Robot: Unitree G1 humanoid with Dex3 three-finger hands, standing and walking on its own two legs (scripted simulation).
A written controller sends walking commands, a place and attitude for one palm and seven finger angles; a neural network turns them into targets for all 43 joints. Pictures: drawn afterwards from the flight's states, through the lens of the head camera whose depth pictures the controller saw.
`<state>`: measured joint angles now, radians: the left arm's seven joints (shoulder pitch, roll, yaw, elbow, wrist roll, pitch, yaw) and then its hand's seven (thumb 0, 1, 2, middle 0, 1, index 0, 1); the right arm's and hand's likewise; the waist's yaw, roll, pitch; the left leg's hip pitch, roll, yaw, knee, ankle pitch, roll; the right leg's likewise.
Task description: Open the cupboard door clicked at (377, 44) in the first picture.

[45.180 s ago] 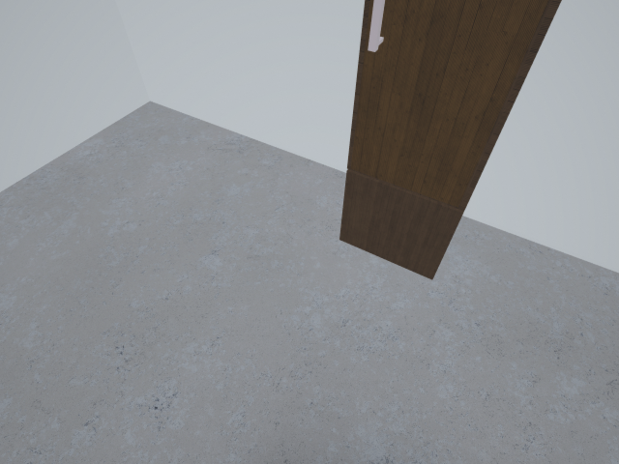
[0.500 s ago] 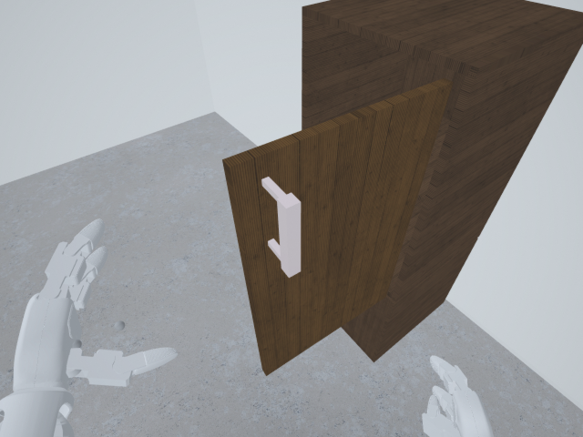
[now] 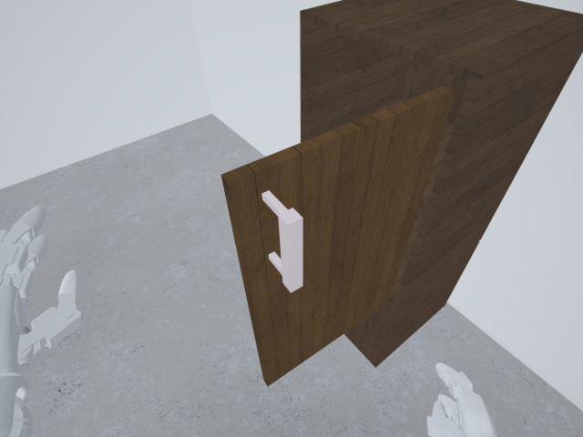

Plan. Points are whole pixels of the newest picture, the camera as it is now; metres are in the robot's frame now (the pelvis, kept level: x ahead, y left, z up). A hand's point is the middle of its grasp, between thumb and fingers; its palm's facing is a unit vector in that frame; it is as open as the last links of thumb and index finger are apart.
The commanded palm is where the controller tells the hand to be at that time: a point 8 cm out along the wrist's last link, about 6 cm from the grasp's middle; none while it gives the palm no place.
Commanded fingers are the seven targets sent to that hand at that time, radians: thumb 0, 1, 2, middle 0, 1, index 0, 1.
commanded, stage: draw the hand back to the body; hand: left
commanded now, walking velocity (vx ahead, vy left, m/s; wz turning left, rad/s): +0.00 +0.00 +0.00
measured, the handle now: (282, 243) +0.31 +0.06 +0.14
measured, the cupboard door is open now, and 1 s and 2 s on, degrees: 86 86 86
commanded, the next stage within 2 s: step back with the hand held close in 0.32 s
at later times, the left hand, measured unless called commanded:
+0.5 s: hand (73, 311) +0.19 +0.26 +0.15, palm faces +0.45 -0.80 -0.39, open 7.4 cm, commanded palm +0.14 +0.29 +0.17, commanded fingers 0.00 0.90 0.90 -0.20 -0.30 -0.20 -0.30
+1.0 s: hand (21, 373) +0.13 +0.28 +0.15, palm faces +0.37 -0.79 -0.49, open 7.4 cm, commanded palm +0.06 +0.32 +0.17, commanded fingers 0.00 0.90 0.90 -0.20 -0.30 -0.20 -0.30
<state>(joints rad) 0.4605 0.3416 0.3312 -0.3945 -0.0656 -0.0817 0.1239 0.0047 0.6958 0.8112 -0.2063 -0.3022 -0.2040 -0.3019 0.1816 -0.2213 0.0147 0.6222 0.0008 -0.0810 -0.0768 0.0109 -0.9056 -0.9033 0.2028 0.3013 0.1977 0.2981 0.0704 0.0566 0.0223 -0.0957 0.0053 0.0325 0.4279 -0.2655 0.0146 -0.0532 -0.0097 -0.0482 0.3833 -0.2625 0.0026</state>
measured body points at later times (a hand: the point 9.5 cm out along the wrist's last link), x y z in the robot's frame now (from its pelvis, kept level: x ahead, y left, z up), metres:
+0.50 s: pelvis +0.00 -0.01 +0.00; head -0.02 -0.02 +0.45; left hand +0.16 +0.30 +0.18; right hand +0.19 -0.23 -0.09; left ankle -0.02 +0.11 -0.74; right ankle -0.03 -0.12 -0.74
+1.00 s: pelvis -0.08 +0.02 -0.01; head -0.05 +0.03 +0.44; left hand +0.10 +0.32 +0.17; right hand +0.10 -0.23 -0.08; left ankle -0.02 +0.11 -0.74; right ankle -0.03 -0.12 -0.74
